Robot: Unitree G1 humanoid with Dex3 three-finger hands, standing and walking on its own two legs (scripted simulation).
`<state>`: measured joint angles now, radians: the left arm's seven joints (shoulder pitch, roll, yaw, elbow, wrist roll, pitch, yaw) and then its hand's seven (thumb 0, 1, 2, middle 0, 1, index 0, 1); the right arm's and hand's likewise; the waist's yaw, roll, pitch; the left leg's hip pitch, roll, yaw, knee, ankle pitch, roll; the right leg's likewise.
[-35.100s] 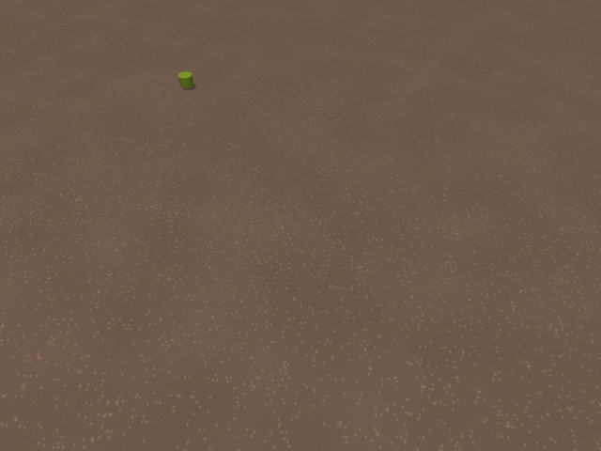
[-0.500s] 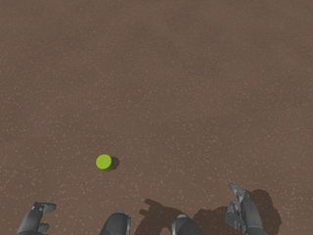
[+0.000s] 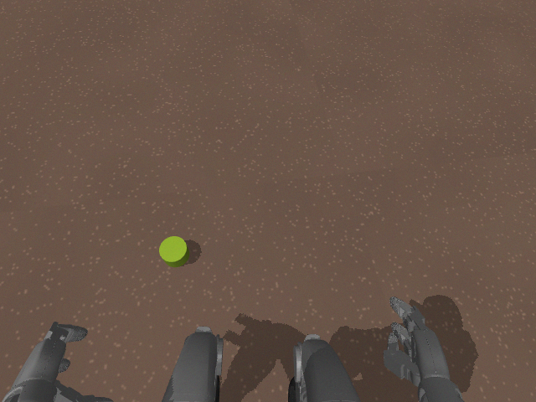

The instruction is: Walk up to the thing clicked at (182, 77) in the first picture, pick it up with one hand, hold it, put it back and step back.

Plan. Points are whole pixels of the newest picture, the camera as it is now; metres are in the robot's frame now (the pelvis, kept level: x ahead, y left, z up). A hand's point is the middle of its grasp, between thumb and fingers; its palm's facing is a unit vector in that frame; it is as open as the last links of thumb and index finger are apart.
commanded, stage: rise first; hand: left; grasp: from above
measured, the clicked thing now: (174, 251) +0.51 +0.27 -0.61
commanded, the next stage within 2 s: none
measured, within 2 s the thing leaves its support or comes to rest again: neither
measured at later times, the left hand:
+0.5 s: hand (117, 297) +0.31 +0.32 -0.32, palm faces -0.48 -0.30 -0.82, open 14.1 cm
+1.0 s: hand (134, 271) +0.39 +0.32 -0.42, palm faces -0.45 -0.01 -0.89, open 14.1 cm
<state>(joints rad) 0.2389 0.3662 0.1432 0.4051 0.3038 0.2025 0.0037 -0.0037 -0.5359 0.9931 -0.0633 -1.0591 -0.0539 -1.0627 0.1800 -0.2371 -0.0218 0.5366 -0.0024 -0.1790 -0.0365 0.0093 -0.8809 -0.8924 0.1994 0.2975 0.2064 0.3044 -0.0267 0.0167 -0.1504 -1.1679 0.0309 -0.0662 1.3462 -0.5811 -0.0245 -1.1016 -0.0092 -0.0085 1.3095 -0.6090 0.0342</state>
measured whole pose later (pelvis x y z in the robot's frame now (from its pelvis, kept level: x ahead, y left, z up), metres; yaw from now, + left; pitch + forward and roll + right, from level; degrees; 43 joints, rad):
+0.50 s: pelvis -0.07 +0.00 -0.20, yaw -3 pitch +34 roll -4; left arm -0.54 0.64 0.18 0.94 0.87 -0.20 0.05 0.00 -0.56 1.03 -0.08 -1.11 -0.07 -1.11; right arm 0.09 -0.28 -0.04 0.71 -0.03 -0.11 0.05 0.01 -0.90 -0.90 0.20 0.30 0.21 0.30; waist -0.04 0.01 -0.12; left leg -1.98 0.02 -0.11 2.03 -0.65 -0.04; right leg -1.91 0.02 -0.01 2.01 -0.70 0.05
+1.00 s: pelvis -0.08 +0.01 -0.29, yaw -7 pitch +33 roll -9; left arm -0.89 0.86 0.16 1.32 1.28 -0.33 0.26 0.00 -0.52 1.02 -0.09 -0.99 -0.08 -0.99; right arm 0.13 -0.27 0.03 0.75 -0.11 0.01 0.10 0.00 -0.89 -0.90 0.20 0.30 0.21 0.30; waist -0.17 -0.02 -0.06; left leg -2.26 0.00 -0.16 2.32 -0.63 -0.02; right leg -2.14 0.04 -0.03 2.24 -0.69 0.05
